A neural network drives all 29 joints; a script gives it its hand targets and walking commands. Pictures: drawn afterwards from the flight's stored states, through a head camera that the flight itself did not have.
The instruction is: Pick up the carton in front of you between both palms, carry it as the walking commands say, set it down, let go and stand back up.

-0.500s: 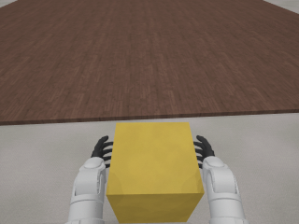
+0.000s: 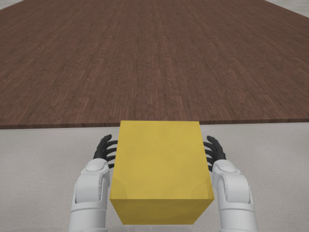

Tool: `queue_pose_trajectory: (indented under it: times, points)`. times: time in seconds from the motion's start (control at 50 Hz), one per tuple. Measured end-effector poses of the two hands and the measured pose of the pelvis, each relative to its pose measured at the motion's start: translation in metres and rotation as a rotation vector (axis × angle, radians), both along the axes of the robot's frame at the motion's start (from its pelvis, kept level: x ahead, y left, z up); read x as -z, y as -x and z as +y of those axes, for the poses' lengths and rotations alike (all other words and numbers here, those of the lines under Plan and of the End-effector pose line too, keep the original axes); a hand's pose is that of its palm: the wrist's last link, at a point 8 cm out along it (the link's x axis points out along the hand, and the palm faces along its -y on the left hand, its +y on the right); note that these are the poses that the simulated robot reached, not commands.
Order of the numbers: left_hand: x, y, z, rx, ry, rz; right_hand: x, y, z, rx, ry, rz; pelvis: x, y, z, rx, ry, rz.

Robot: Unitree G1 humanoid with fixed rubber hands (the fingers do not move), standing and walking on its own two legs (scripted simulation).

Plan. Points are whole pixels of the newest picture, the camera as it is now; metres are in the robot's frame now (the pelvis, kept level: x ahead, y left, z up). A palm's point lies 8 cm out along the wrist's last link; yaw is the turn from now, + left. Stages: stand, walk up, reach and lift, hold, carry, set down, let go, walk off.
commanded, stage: carry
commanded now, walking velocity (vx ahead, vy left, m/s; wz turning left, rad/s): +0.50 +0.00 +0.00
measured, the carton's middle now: (159, 175) +0.30 +0.00 +0.00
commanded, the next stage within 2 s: none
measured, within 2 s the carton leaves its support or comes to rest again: neither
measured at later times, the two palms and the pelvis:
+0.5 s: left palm (109, 121) +0.43 +0.15 +0.09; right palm (206, 117) +0.44 -0.16 +0.09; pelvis +0.21 -0.01 +0.01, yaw +0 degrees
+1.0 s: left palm (112, 70) +0.75 +0.18 +0.09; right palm (182, 70) +0.73 -0.12 +0.10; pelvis +0.52 +0.04 +0.01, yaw -2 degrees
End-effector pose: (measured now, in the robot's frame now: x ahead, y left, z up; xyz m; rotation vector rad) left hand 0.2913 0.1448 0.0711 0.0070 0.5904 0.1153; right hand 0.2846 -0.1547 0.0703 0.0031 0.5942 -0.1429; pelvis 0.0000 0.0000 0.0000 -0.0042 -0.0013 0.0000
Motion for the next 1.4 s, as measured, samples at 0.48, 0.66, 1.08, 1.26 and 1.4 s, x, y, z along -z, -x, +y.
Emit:
queue_pose_trajectory:
  times: [0.48,0.66,1.08,1.26,1.4]
  points:
    - [-0.015,-0.13,-0.002,-0.115,0.082,0.096,-0.019,-0.146,-0.005,0.038,-0.077,0.091,-0.007,-0.199,-0.012,0.003,-0.02,0.1]
    - [-0.001,-0.248,0.03,-0.122,0.097,0.035,-0.004,-0.261,0.024,0.082,-0.065,0.03,0.016,-0.319,0.02,0.021,-0.009,0.07]
    - [-0.026,-0.507,0.031,-0.055,0.101,0.002,-0.033,-0.504,0.03,0.079,-0.066,-0.005,-0.006,-0.572,0.029,0.025,0.015,0.071]
    - [-0.027,-0.653,-0.002,-0.093,0.056,-0.066,-0.017,-0.662,-0.004,0.043,-0.121,-0.066,0.024,-0.703,-0.008,-0.007,0.007,0.06]
    - [-0.054,-0.746,-0.005,-0.154,0.073,-0.073,-0.046,-0.771,-0.008,0.016,-0.118,-0.068,0.001,-0.777,-0.024,-0.013,-0.02,0.073]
